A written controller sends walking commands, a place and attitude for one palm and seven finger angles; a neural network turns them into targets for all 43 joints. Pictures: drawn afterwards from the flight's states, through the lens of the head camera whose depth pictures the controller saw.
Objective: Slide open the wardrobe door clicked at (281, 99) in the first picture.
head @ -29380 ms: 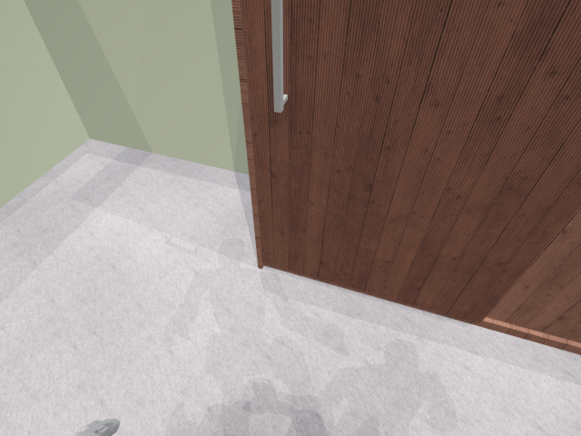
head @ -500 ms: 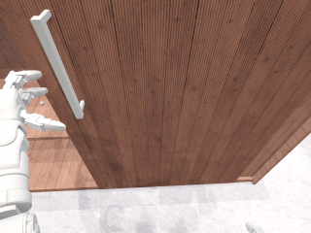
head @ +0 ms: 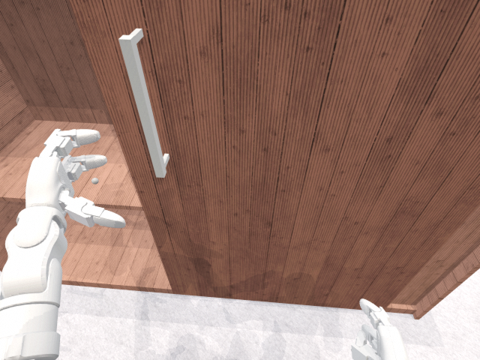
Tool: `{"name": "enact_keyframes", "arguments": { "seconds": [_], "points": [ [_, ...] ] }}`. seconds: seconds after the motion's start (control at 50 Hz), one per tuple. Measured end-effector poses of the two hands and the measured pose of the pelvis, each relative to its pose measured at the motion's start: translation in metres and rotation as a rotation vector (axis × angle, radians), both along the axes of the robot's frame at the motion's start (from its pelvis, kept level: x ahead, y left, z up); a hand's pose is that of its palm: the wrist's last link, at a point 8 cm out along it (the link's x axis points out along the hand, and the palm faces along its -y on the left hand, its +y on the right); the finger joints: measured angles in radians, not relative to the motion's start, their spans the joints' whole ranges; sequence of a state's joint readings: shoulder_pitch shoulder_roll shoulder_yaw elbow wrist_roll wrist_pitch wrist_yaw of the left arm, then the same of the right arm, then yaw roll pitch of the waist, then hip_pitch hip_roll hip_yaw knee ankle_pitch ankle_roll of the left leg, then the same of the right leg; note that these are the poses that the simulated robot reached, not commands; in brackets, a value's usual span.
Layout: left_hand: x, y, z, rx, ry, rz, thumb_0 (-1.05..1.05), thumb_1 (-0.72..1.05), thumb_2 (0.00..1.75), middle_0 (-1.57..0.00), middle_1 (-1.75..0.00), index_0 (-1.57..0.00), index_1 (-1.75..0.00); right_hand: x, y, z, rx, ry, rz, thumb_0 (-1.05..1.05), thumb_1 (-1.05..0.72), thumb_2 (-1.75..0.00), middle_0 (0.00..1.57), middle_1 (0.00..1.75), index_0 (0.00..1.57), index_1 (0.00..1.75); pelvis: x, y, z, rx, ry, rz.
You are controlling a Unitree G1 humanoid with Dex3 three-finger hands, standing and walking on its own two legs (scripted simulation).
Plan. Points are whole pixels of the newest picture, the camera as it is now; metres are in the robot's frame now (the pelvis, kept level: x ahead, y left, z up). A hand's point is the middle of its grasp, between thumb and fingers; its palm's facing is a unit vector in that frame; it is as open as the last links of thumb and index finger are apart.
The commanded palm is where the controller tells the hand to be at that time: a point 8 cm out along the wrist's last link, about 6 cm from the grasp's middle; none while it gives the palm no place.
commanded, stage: draw the hand back to the body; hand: left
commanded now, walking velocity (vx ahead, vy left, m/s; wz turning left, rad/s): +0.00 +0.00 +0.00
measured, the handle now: (150, 112) +0.49 +0.24 +0.18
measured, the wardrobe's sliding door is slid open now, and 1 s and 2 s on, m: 0.69 0.69 0.69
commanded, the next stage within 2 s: step back with the hand held close in 1.54 s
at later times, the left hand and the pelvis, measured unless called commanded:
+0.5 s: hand (77, 215) +0.25 +0.26 +0.17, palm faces +0.14 -0.99 -0.09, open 14.5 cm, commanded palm +0.21 +0.30 +0.17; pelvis -0.01 +0.00 +0.00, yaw -1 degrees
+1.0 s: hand (69, 217) +0.24 +0.26 +0.17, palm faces +0.41 -0.85 -0.34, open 10.4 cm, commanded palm +0.19 +0.30 +0.18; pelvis +0.03 +0.01 +0.01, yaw -2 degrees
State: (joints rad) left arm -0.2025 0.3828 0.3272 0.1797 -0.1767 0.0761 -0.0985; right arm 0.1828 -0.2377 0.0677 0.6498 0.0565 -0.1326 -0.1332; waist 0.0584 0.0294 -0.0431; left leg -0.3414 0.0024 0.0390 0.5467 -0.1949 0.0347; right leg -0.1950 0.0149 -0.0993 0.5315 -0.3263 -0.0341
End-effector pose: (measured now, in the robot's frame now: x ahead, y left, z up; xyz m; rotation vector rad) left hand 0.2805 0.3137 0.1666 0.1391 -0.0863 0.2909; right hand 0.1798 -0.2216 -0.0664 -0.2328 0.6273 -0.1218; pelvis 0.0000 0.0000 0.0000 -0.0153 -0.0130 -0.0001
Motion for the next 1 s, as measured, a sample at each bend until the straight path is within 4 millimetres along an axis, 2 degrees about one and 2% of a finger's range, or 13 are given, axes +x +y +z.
{"name": "enact_keyframes", "arguments": {
  "seconds": [0.08,0.16,0.24,0.32,0.42,0.5,0.58,0.68,0.78,1.0],
  "points": [
    [0.005,-0.003,0.003,-0.106,0.012,-0.167,-0.01,-0.55,0.2,-0.25,-1.15,-0.25,-1.15,-0.013,-0.007,0.0,0.001,0.001,-0.036,0.02,-0.9,-0.9,0.2,0.3,0.21,0.3,-0.002,-0.003,0.002,-0.001,-0.018,-0.007],
    [0.002,-0.001,0.009,-0.111,0.039,-0.252,-0.01,-0.55,0.2,-0.25,-1.15,-0.25,-1.15,-0.023,-0.016,0.003,0.014,-0.035,-0.078,0.02,-0.9,-0.9,0.2,0.3,0.21,0.3,-0.001,-0.004,0.003,0.0,-0.025,-0.024],
    [-0.015,0.002,0.01,-0.101,0.033,-0.233,-0.01,-0.55,0.2,-0.25,-1.15,-0.25,-1.15,-0.03,-0.024,0.005,0.028,-0.065,-0.092,0.02,-0.9,-0.9,0.2,0.3,0.21,0.3,-0.001,-0.003,0.002,0.002,-0.025,-0.035],
    [-0.036,0.002,0.002,-0.108,0.021,-0.207,-0.01,-0.55,0.2,-0.25,-1.15,-0.25,-1.15,-0.031,-0.026,0.006,0.024,-0.073,-0.08,0.02,-0.91,-0.9,0.2,0.3,0.2,0.3,-0.003,-0.002,0.002,0.001,-0.029,-0.033],
    [-0.054,-0.004,-0.006,-0.107,0.02,-0.186,-0.01,-0.55,0.21,-0.25,-1.15,-0.25,-1.15,-0.024,-0.021,0.009,0.006,-0.087,-0.046,0.02,-0.91,-0.9,0.2,0.3,0.2,0.3,-0.006,-0.002,0.001,-0.002,-0.041,-0.019],
    [-0.062,-0.005,0.002,-0.038,-0.003,-0.154,-0.01,-0.51,0.23,-0.25,-1.13,-0.25,-1.12,-0.015,-0.011,0.014,0.004,-0.116,-0.014,0.02,-0.91,-0.9,0.2,0.3,0.2,0.3,-0.008,-0.001,0.002,-0.005,-0.05,-0.013],
    [-0.07,-0.001,0.012,0.106,-0.049,0.013,-0.01,-0.42,0.27,-0.25,-1.07,-0.25,-1.07,-0.008,-0.002,0.015,0.011,-0.113,0.023,0.02,-0.91,-0.9,0.2,0.3,0.2,0.3,-0.009,0.0,0.005,-0.006,-0.049,-0.014],
    [-0.085,-0.002,0.006,0.17,-0.044,0.109,-0.01,-0.27,0.34,-0.24,-0.98,-0.24,-0.98,-0.005,0.006,0.008,0.022,-0.057,0.036,0.02,-0.9,-0.9,0.2,0.3,0.21,0.3,-0.003,0.004,0.008,0.0,-0.049,-0.023],
    [-0.091,-0.009,0.006,0.202,-0.049,0.13,-0.01,-0.1,0.42,-0.24,-0.89,-0.24,-0.88,-0.002,0.008,0.002,0.017,0.001,0.038,0.02,-0.9,-0.9,0.2,0.3,0.21,0.3,0.008,0.007,0.01,0.005,-0.058,-0.025],
    [-0.084,-0.013,0.019,0.267,-0.07,0.114,0.0,0.29,0.61,-0.23,-0.66,-0.23,-0.65,0.014,0.004,0.006,0.029,0.005,0.005,0.02,-0.9,-0.9,0.2,0.3,0.21,0.3,0.026,0.009,0.012,0.013,-0.067,-0.042]
  ]
}}
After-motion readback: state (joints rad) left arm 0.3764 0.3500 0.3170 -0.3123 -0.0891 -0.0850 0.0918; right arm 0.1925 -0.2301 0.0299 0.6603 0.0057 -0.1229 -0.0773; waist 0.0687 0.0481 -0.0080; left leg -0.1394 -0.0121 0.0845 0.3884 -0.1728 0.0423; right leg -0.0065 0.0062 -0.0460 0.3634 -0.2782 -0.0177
